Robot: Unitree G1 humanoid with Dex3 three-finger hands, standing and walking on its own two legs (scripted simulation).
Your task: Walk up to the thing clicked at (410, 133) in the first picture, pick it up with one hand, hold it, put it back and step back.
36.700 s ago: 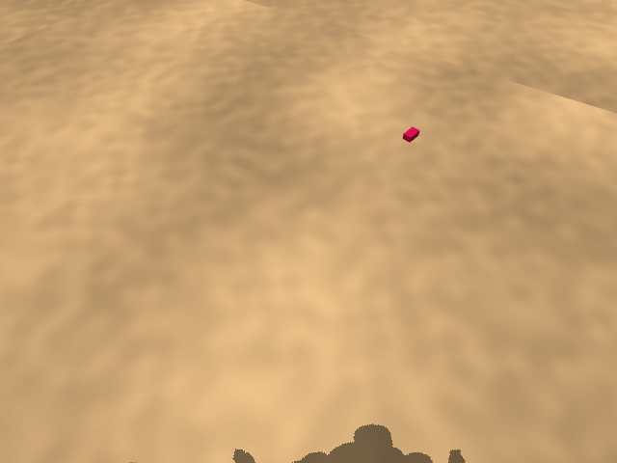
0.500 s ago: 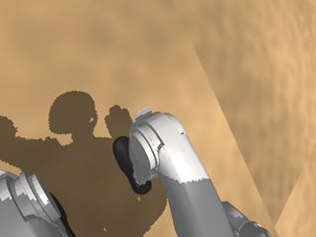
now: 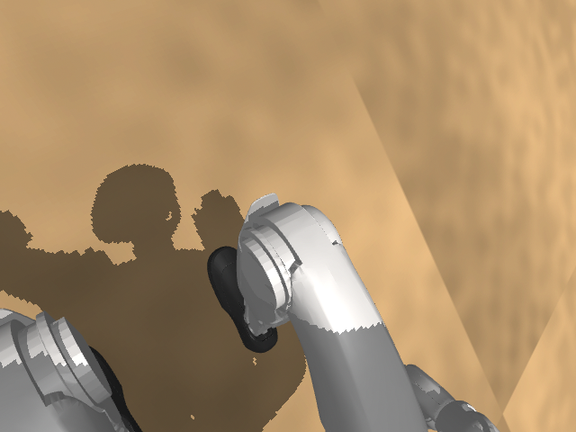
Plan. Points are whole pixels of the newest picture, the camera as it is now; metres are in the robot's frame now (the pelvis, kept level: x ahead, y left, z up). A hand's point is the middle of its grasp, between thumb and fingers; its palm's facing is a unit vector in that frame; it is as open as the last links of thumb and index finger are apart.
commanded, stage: close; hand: left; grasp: from above
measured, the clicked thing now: out of the picture +0.51 +0.34 -0.30
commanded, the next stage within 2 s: settle in 0.18 s
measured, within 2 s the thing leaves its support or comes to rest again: leaves its support in 0.52 s
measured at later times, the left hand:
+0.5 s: hand out of the picture +0.49 +0.35 -0.25, palm faces -0.43 -0.13 -0.89, open 7.2 cm
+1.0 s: hand out of the picture +0.49 +0.36 -0.17, palm faces -0.43 -0.10 -0.90, open 7.2 cm
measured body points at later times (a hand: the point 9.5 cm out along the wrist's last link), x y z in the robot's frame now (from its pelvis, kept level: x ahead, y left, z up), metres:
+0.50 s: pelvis +0.00 +0.00 +0.00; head +0.30 +0.13 +0.30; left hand +0.51 +0.35 -0.20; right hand +0.03 -0.25 -0.05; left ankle +0.06 +0.12 -0.28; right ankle +0.14 -0.13 -0.28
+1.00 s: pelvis +0.00 +0.00 +0.01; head +0.27 +0.13 +0.35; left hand +0.51 +0.37 -0.12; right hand +0.06 -0.27 -0.04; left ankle +0.06 +0.12 -0.28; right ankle +0.14 -0.13 -0.28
